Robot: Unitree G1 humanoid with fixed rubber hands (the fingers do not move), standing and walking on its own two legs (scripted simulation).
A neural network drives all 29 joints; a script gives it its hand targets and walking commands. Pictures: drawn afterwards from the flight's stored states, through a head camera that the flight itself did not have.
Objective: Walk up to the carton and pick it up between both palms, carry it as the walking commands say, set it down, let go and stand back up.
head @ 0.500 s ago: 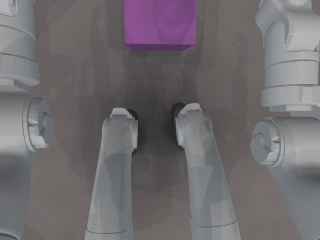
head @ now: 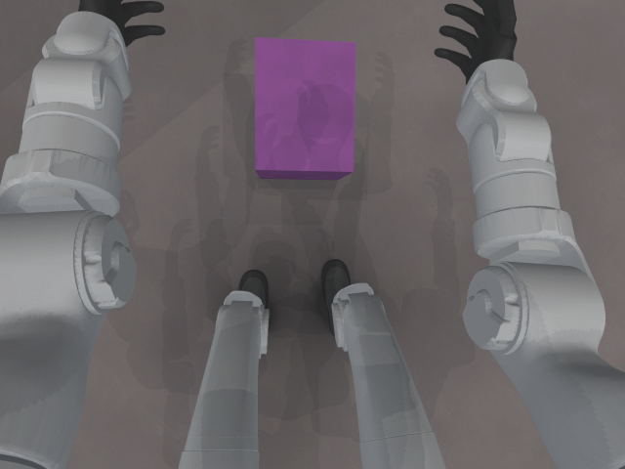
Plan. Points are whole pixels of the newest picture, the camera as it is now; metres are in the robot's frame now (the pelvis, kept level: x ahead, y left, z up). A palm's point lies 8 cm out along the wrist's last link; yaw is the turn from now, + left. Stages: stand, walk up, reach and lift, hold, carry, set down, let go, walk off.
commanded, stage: let go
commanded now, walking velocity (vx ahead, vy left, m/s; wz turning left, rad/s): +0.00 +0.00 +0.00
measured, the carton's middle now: (302, 119) +0.57 -0.03 -0.56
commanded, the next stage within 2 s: stand in 1.36 s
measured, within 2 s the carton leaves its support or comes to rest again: neither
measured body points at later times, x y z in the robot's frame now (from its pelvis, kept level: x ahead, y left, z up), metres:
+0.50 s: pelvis +0.10 -0.02 +0.08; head +0.31 +0.00 +0.48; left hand +0.47 +0.19 -0.03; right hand +0.43 -0.24 -0.02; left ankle +0.08 +0.11 -0.62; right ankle +0.10 -0.12 -0.62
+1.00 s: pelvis +0.10 +0.01 +0.12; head +0.12 +0.01 +0.56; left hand +0.27 +0.25 +0.04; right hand +0.26 -0.22 +0.04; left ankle +0.08 +0.11 -0.63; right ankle +0.10 -0.12 -0.63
